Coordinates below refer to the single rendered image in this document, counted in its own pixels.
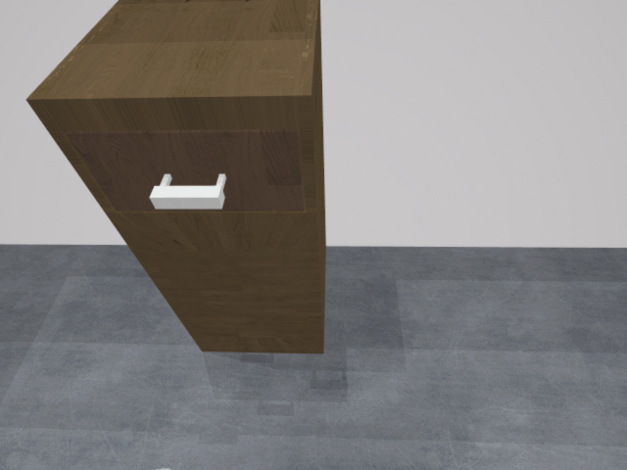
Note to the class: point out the cabinet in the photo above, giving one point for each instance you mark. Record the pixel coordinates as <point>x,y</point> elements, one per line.
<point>239,281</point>

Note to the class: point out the drawer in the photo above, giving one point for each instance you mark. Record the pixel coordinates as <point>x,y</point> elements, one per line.
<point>263,167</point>

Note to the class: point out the handle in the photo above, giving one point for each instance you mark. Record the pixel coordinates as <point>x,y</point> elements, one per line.
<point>165,197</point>

